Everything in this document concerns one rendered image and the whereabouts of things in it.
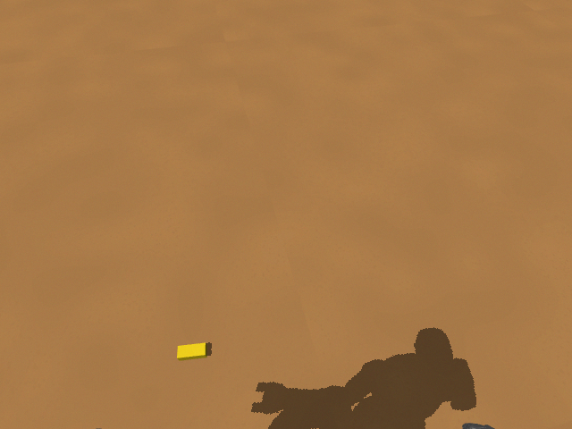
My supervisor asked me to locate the small box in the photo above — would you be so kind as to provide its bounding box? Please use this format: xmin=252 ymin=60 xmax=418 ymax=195
xmin=177 ymin=343 xmax=207 ymax=361

